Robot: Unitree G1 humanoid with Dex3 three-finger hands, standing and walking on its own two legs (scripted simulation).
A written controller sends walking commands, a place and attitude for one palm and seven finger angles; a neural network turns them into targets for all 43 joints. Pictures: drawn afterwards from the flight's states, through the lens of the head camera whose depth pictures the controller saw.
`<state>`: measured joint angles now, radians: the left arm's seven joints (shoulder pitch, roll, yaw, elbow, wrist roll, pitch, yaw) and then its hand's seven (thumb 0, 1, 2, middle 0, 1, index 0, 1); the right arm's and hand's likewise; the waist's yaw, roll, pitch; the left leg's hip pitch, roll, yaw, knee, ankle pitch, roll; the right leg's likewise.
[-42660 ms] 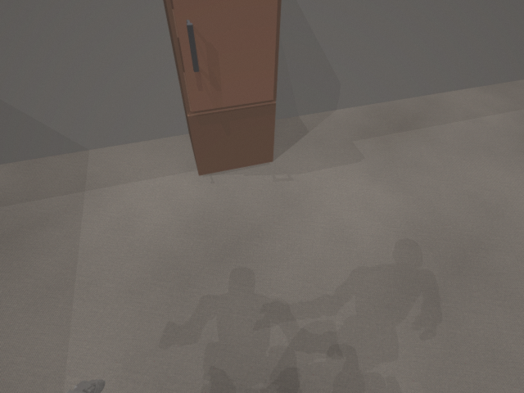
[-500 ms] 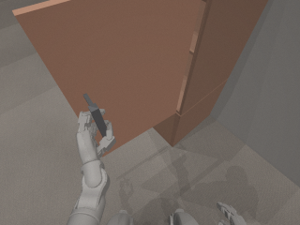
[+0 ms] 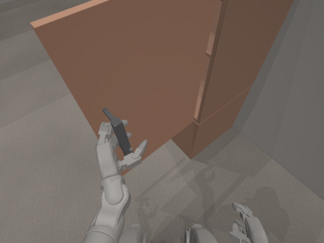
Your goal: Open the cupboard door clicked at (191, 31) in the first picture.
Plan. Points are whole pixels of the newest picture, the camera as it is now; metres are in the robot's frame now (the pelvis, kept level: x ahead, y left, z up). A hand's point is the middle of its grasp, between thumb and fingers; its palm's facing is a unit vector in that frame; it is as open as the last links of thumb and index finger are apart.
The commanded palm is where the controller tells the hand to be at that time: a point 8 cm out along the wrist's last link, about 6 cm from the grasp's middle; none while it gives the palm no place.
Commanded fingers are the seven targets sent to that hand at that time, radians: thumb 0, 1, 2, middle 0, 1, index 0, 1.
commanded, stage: open thumb and fingers to let go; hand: left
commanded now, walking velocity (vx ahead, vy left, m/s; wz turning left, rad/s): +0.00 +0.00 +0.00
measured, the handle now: (119, 136) +0.37 +0.13 +0.03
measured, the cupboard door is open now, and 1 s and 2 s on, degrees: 92 92 92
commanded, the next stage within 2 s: slide the hand sideways off the handle in 0.48 s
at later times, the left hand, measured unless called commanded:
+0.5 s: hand (133, 149) +0.33 +0.09 +0.03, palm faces +0.30 -0.96 -0.01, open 15.2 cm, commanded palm +0.29 +0.14 +0.03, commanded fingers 0.00 -0.50 0.30 -0.15 -0.30 -0.15 -0.30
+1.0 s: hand (125, 166) +0.29 +0.10 +0.03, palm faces -0.15 -0.99 -0.01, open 16.4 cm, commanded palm +0.27 +0.16 +0.03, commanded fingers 0.00 -0.50 0.30 -0.15 -0.30 -0.15 -0.30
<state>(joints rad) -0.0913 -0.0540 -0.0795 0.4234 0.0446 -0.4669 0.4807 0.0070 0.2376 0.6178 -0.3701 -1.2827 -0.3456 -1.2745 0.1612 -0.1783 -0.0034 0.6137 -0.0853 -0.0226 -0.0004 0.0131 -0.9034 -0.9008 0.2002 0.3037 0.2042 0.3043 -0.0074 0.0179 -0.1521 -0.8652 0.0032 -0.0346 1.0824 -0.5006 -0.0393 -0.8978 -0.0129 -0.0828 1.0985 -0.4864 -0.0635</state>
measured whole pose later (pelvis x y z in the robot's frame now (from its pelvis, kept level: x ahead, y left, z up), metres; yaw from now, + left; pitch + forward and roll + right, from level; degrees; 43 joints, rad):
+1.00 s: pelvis +0.00 +0.03 -0.01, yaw -1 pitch +16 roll +0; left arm 0.03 0.07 -0.13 0.24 -0.06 -0.43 -0.02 -0.01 -0.50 0.30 -0.13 -0.31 -0.14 -0.31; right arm 0.23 -0.23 0.00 0.50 -0.01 -0.03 0.01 0.01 -0.90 -0.90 0.20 0.30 0.20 0.30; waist -0.01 0.01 -0.15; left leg -0.90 -0.01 0.00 1.15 -0.53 0.01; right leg -0.92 -0.03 -0.05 1.14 -0.49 -0.02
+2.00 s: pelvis +0.01 +0.02 -0.02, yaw -1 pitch +17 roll -2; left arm 0.44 0.24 0.09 -0.15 -0.24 -0.34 -0.26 -0.01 -0.50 0.30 -0.15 -0.30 -0.15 -0.30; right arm 0.24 -0.22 0.01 0.44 0.02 -0.08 -0.06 0.02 -0.90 -0.90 0.20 0.30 0.21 0.30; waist 0.00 0.03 -0.17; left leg -0.94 0.01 -0.05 1.24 -0.59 -0.01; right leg -0.94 -0.01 -0.09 1.20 -0.54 -0.03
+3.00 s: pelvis +0.05 +0.04 +0.08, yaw -2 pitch -2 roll -1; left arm 0.50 0.34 0.29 -0.39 -0.04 -0.05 0.12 0.00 0.46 0.71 -0.19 -0.30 -0.20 -0.30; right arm 0.20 -0.22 0.05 0.61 -0.01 -0.12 -0.09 0.02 -0.90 -0.90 0.20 0.30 0.21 0.30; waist 0.07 0.06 -0.01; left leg -0.11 -0.02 0.00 0.46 -0.31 0.02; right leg -0.13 -0.01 -0.04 0.44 -0.27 0.01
